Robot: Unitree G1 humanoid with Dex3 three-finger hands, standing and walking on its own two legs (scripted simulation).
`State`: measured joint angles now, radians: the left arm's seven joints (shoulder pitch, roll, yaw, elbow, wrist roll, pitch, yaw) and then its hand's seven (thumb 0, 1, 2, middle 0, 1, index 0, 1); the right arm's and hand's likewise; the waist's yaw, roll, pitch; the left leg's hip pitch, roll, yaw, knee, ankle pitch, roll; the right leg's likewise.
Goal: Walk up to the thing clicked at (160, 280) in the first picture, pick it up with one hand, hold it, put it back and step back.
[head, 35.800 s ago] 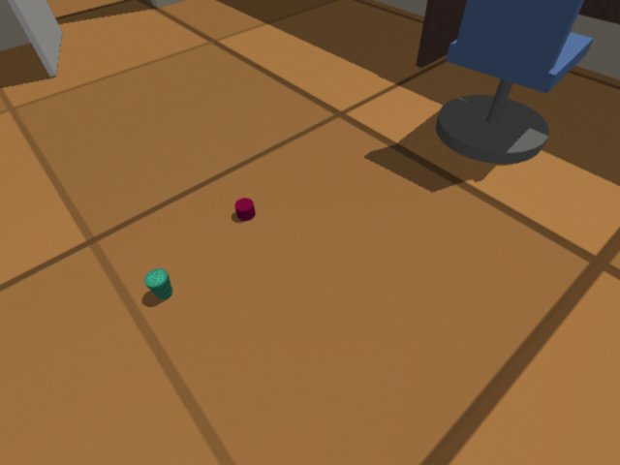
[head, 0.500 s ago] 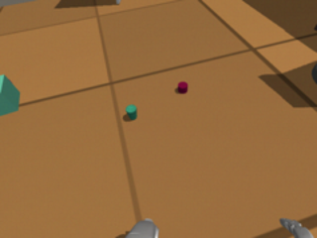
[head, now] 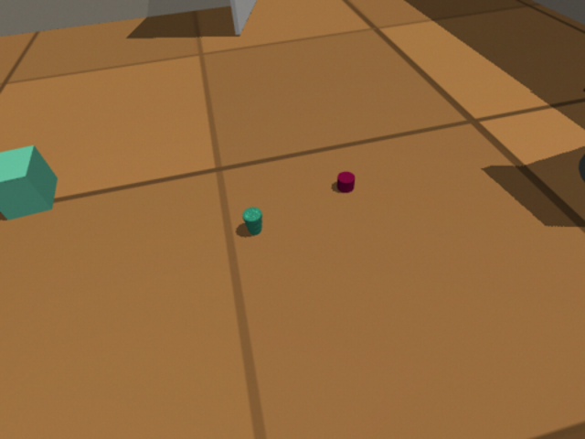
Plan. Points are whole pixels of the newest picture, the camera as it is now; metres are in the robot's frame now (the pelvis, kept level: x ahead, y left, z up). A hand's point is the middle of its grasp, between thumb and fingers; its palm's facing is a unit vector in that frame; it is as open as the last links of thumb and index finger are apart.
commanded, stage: step back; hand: left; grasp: from above
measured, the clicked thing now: (253, 222) +1.09 +0.27 -0.71
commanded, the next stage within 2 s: stand in 0.52 s
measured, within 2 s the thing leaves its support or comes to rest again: neither
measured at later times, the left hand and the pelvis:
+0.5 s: hand out of the picture +0.15 +0.29 -0.14, palm faces -0.01 -0.93 -0.36, open 7.4 cm; pelvis +0.04 +0.03 +0.01, yaw -1 degrees
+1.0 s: hand out of the picture +0.11 +0.26 -0.14, palm faces -0.04 -0.94 -0.33, open 7.4 cm; pelvis +0.02 +0.02 +0.02, yaw -1 degrees
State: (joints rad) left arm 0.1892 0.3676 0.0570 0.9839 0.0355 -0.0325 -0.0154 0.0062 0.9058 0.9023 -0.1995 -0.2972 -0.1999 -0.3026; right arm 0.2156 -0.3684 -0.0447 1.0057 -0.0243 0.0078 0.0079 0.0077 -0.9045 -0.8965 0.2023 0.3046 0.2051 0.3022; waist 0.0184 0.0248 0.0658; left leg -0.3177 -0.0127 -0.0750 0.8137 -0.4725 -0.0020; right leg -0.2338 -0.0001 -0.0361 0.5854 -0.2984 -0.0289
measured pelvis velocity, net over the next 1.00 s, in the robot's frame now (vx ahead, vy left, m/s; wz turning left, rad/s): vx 0.02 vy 0.02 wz -0.01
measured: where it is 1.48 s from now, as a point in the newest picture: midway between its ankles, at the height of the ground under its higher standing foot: outside the picture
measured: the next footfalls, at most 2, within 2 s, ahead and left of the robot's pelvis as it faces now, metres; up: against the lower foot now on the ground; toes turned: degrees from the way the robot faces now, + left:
none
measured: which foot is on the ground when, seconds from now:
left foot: down 0.00-1.00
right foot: down 0.00-1.00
